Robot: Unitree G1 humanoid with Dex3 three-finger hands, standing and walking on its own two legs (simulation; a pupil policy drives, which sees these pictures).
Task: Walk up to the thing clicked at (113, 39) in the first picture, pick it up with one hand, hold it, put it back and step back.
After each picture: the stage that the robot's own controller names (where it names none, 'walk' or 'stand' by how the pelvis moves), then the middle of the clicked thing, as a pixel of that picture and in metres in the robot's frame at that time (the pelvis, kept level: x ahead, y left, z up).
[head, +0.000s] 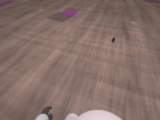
stand; (113, 40) +1.91 -0.57 -0.72
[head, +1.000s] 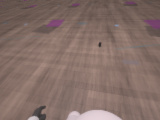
walk; (99, 44) +1.84 -0.10 -0.70
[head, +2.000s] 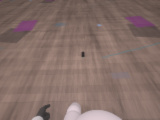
walk; (83, 54) +1.27 +0.21 -0.71
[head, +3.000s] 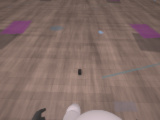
walk; (79, 72) +0.79 +0.19 -0.71
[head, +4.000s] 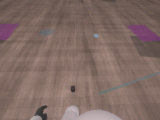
walk; (72, 88) +0.47 +0.20 -0.70
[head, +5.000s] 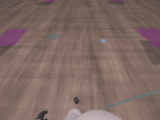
stand; (76, 100) +0.34 +0.16 -0.70
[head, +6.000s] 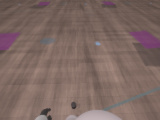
stand; (73, 105) +0.30 +0.17 -0.72
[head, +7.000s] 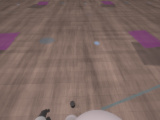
stand; (72, 104) +0.31 +0.19 -0.73
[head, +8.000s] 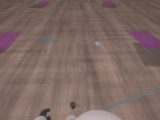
stand; (72, 105) +0.30 +0.19 -0.73
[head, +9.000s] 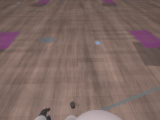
stand; (72, 105) +0.29 +0.19 -0.73
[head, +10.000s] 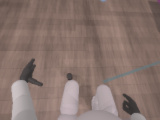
go down; (69, 76) +0.35 +0.18 -0.47
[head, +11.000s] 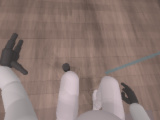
go down; (66, 67) +0.39 +0.21 -0.32
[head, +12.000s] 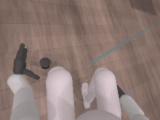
close in; (45, 63) +0.36 +0.24 -0.23
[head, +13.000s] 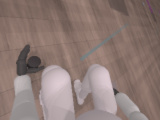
close; (33, 63) +0.37 +0.25 -0.22
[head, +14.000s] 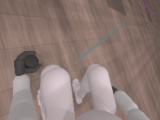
close; (31, 63) +0.36 +0.25 -0.22
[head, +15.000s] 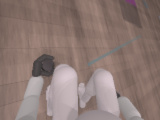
lift; (47, 66) +0.32 +0.24 -0.17
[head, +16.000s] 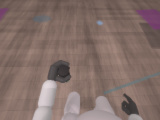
lift; (64, 74) +0.31 +0.18 +0.02
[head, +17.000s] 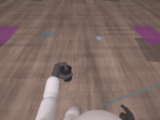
hold; (67, 74) +0.33 +0.17 +0.02
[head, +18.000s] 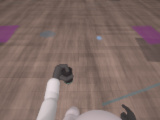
hold; (67, 75) +0.32 +0.17 +0.01
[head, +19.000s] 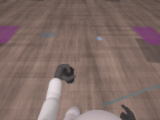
crouch; (69, 75) +0.32 +0.16 +0.01
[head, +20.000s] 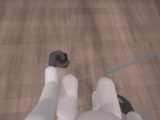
crouch; (63, 61) +0.40 +0.19 -0.09
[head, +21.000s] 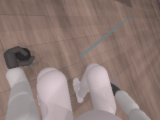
lower; (25, 58) +0.40 +0.28 -0.22
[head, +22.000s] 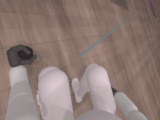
lower; (26, 56) +0.40 +0.27 -0.22
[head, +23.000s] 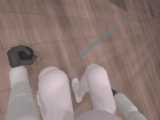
lower; (26, 56) +0.40 +0.27 -0.22
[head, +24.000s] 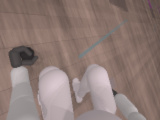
lower; (28, 57) +0.39 +0.27 -0.22
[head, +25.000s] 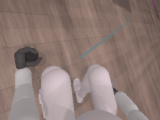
loosen; (31, 57) +0.38 +0.26 -0.22
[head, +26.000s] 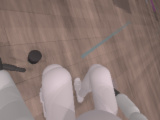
stand; (34, 57) +0.38 +0.25 -0.22
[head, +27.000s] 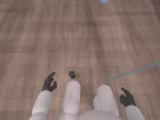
walk; (72, 74) +0.39 +0.18 -0.47
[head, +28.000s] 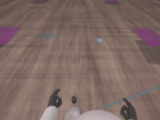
stand; (74, 99) +0.35 +0.16 -0.66
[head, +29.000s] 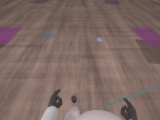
stand; (73, 99) +0.35 +0.17 -0.66
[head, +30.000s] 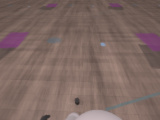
stand; (77, 101) +0.37 +0.15 -0.72
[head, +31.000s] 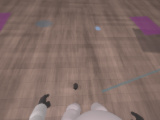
walk; (75, 86) +0.42 +0.13 -0.71
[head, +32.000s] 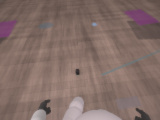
walk; (77, 72) +0.68 +0.22 -0.69
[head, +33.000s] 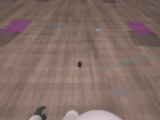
stand; (79, 64) +0.98 +0.18 -0.70
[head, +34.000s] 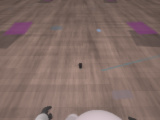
stand; (80, 65) +0.96 +0.19 -0.72
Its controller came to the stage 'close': yes
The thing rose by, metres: 0.73
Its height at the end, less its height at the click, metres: +0.00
